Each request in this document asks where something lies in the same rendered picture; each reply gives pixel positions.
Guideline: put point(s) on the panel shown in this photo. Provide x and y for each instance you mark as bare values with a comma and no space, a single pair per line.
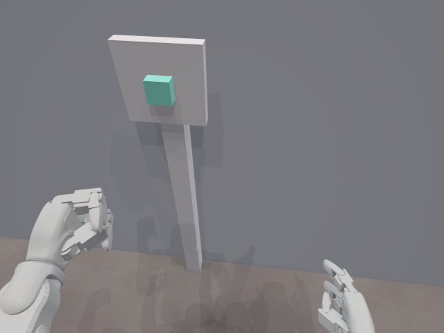
134,58

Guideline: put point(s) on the left robot forearm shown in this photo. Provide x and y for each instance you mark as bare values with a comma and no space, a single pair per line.
30,300

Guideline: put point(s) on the button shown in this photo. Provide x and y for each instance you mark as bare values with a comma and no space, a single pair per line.
159,90

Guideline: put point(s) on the right robot hand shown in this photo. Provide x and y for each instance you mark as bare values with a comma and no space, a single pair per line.
350,305

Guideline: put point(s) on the left robot hand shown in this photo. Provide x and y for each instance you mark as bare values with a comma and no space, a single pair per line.
51,236

